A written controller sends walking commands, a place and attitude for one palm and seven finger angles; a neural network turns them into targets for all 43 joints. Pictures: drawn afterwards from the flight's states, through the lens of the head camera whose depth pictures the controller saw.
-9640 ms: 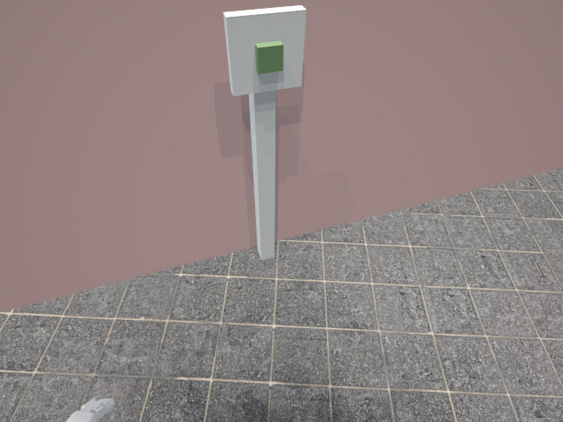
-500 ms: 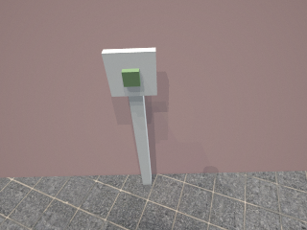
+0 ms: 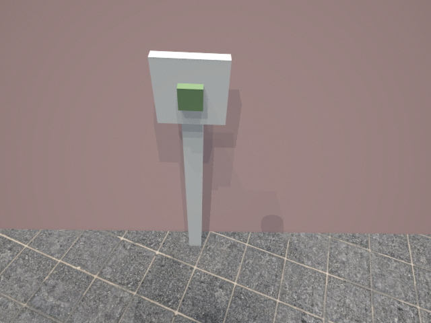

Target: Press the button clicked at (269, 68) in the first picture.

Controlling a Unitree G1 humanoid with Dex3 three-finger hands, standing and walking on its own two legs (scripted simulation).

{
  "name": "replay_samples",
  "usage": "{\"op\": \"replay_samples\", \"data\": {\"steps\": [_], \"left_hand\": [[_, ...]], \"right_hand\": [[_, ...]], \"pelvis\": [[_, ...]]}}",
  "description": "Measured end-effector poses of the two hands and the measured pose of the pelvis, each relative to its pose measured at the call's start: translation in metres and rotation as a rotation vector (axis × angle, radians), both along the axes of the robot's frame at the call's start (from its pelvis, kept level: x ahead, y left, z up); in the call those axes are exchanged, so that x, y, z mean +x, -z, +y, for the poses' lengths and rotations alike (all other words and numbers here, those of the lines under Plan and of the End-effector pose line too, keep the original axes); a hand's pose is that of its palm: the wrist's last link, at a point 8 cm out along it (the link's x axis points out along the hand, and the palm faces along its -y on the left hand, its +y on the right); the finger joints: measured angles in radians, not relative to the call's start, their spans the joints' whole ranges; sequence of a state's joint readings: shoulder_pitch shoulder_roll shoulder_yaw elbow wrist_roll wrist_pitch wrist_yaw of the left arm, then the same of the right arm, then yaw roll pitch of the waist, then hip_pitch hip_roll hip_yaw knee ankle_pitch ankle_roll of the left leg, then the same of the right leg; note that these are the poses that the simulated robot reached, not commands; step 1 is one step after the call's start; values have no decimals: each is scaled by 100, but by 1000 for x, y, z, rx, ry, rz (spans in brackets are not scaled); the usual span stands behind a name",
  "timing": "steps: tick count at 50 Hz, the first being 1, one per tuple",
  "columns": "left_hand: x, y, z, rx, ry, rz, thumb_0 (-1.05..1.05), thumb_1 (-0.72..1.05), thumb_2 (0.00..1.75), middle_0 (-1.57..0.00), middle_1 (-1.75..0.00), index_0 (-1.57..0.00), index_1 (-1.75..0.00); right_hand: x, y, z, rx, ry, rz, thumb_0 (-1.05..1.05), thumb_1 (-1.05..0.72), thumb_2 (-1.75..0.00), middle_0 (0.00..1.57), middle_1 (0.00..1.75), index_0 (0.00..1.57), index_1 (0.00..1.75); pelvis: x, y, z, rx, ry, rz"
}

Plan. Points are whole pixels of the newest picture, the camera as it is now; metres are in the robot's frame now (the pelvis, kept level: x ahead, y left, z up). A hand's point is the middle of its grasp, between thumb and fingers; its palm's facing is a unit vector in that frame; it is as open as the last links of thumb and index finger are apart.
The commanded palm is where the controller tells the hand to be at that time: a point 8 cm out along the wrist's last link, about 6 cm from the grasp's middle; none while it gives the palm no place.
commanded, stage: look again from close up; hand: left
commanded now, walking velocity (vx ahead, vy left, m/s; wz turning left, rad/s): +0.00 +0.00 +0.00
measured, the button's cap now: (190, 96) +0.58 +0.11 +0.12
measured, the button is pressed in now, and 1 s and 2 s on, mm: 0 0 0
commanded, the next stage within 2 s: shuffle to correct the standing spot in 0.30 s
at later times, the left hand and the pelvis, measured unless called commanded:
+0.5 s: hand out of the picture +0.03 +0.16 -0.17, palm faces +0.02 -0.98 -0.18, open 7.3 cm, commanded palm none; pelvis +0.04 -0.01 +0.00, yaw +0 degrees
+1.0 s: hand out of the picture +0.02 +0.10 -0.19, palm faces +0.11 -0.99 -0.10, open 7.3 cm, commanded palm none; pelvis +0.10 -0.04 -0.01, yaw +3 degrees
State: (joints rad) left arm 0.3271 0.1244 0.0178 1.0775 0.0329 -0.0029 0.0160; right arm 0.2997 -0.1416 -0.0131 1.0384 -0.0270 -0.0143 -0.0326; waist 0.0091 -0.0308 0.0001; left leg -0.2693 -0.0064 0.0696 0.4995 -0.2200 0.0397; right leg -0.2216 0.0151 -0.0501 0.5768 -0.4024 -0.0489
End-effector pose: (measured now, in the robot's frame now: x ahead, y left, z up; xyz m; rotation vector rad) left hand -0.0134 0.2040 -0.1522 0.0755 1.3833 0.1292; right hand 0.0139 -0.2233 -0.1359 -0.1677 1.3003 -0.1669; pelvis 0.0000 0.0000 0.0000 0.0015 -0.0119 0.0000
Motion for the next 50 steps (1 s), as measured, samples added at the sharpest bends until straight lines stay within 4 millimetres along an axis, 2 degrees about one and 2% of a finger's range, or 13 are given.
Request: {"op": "replay_samples", "data": {"steps": [6,13,27,34,40,46,48,50], "left_hand": [[25,-9,19,59,19,-30,2,93,89,-20,-29,-20,-30],[40,-16,16,75,30,-38,1,92,89,-20,-29,-20,-30],[37,-10,-2,47,16,23,1,92,89,-20,-29,-20,-30],[34,-6,-17,35,-21,60,1,91,89,-20,-29,-20,-30],[28,1,-34,24,-77,95,0,91,89,-20,-29,-20,-30],[17,12,-50,-25,-117,171,0,91,89,-20,-29,-20,-30],[19,17,-52,-44,-105,199,0,91,89,-20,-29,-20,-30],[31,15,-52,-46,-82,198,1,91,89,-20,-29,-20,-30]], "right_hand": [[0,8,4,25,7,33,1,-94,-90,20,30,20,30],[6,10,3,48,4,57,1,-93,-90,20,30,20,30],[17,10,-3,51,-6,96,1,-91,-90,20,30,20,30],[27,15,-16,44,-11,130,0,-91,-90,20,30,20,30],[53,16,-34,11,-37,141,0,-91,-90,20,30,20,30],[109,11,-42,-39,-77,64,1,-91,-90,20,30,20,30],[124,11,-44,-55,-69,5,0,-91,-90,20,30,20,30],[130,5,-46,-55,-46,-29,0,-91,-90,20,30,20,30]], "pelvis": [[8,-1,0,14,3,0],[20,-4,-2,8,-1,3],[39,-2,-12,13,-13,6],[55,3,-25,19,-39,28],[73,8,-38,2,-69,30],[93,14,-39,-6,-81,9],[98,17,-39,-5,-64,-2],[103,13,-42,-3,-54,-8]]}}
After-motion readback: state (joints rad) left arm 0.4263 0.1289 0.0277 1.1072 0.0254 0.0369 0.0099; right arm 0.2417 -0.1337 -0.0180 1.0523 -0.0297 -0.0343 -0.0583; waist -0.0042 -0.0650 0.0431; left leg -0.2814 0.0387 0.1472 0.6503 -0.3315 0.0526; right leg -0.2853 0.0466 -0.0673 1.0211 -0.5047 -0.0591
